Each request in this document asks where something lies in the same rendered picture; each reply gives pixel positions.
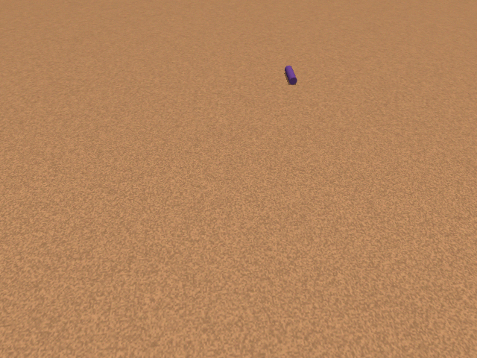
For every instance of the bottle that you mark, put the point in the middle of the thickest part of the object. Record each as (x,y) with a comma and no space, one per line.
(290,74)

